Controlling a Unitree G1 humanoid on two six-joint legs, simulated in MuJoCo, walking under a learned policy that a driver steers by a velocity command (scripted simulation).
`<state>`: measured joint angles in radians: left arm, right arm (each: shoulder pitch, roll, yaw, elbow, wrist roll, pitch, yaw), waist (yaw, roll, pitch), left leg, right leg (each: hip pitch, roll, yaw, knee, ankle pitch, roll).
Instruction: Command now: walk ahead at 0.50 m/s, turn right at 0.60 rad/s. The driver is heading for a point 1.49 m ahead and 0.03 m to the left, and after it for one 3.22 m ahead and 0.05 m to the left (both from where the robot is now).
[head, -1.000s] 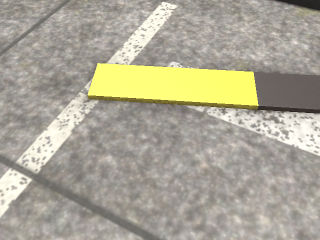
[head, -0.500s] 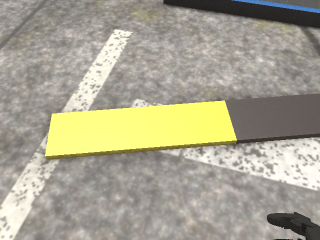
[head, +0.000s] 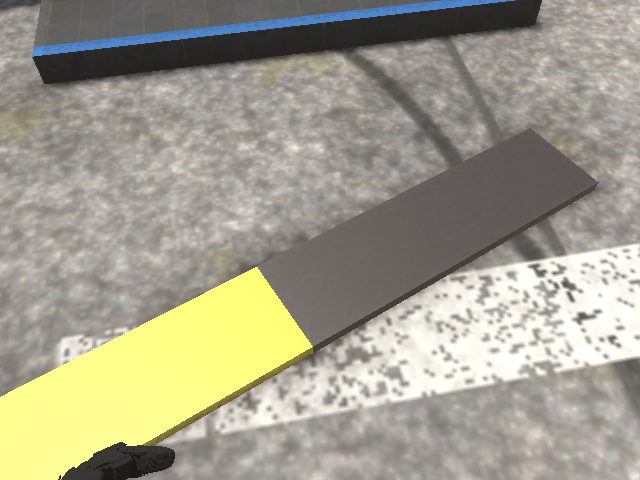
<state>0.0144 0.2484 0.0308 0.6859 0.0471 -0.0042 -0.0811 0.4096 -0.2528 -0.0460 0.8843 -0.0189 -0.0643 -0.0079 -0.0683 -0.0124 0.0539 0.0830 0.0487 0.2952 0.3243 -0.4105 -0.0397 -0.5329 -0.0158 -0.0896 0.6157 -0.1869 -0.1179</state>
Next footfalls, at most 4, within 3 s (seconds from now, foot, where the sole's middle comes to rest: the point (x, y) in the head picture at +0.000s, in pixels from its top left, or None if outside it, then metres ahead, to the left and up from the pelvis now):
0.02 right None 0.17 -0.08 -0.76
0.58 left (303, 447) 0.51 0.04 -0.76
0.98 right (406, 459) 0.47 -0.17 -0.76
1.68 right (403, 305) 0.81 -0.21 -0.74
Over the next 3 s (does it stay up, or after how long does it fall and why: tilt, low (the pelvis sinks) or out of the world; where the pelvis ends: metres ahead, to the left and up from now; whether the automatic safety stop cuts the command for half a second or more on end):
stays up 0.99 -0.10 0.05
